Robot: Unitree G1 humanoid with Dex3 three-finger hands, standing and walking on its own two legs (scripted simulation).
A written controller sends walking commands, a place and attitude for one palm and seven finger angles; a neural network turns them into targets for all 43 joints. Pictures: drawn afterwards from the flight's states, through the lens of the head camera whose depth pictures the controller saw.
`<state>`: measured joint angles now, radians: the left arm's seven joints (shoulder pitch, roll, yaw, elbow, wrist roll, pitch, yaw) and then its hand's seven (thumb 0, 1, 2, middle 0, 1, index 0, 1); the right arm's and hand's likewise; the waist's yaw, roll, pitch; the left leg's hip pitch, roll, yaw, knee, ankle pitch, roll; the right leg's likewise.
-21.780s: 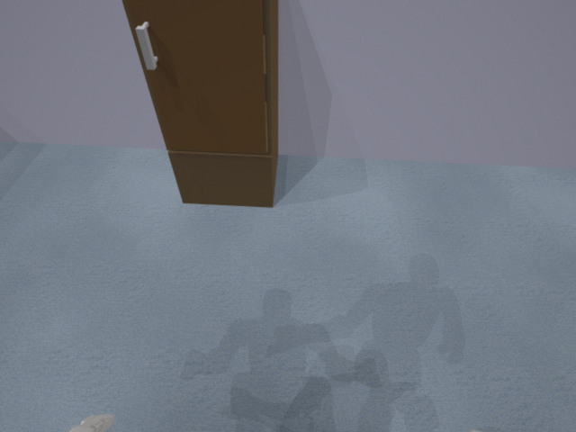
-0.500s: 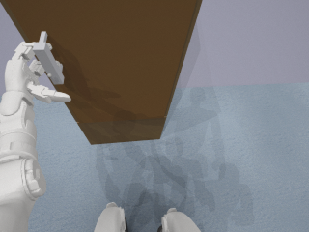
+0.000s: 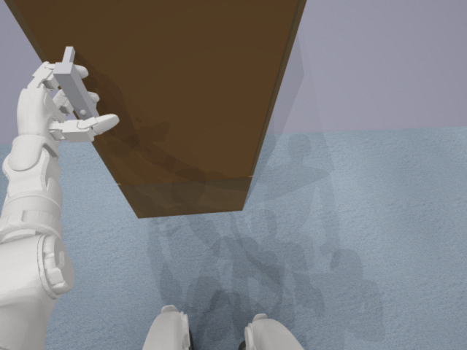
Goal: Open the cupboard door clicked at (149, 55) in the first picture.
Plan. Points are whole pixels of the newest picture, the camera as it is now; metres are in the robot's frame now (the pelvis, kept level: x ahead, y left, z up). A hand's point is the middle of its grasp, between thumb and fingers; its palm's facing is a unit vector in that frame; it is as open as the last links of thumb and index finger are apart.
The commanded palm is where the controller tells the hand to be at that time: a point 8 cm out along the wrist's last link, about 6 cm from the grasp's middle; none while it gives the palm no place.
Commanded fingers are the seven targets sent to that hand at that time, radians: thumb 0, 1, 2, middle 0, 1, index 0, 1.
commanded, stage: close the thumb around the handle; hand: left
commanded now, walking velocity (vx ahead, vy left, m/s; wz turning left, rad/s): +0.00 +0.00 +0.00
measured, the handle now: (80, 87) +0.55 +0.23 +0.08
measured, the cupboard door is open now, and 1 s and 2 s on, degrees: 0 18 47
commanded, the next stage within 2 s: pull the door open along its arc in 0.36 s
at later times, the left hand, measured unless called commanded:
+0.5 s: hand (87, 114) +0.49 +0.21 +0.08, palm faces +0.05 -1.00 +0.00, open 6.4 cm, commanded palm +0.46 +0.26 +0.08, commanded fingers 0.00 0.90 0.90 -0.40 -1.35 -0.40 -1.35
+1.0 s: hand (107, 166) +0.39 +0.17 +0.08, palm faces +0.21 -0.98 +0.06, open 6.4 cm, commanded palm +0.33 +0.21 +0.08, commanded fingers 0.00 0.90 0.90 -0.40 -1.35 -0.40 -1.35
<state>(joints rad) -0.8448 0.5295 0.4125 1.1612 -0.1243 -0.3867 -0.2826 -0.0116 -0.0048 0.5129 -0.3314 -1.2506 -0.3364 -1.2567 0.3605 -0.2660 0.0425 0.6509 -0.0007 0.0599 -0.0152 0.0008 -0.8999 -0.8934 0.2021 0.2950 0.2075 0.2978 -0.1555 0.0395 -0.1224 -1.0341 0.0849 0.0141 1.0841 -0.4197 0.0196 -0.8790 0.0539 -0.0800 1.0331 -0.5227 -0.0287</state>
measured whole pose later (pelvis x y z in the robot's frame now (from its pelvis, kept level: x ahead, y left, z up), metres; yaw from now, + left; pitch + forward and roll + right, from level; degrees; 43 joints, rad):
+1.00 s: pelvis +0.02 +0.00 +0.02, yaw +0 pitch +16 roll -2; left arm -0.23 0.14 0.19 0.46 -0.19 -0.35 0.06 0.01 0.67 0.79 -0.28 -1.32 -0.30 -1.27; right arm 0.30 -0.24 0.00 0.58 0.00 0.04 0.03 0.01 -0.90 -0.89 0.20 0.29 0.20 0.30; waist -0.05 0.04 -0.15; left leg -0.83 0.06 0.05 0.97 -0.41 0.02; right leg -0.69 0.03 -0.04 0.94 -0.52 -0.02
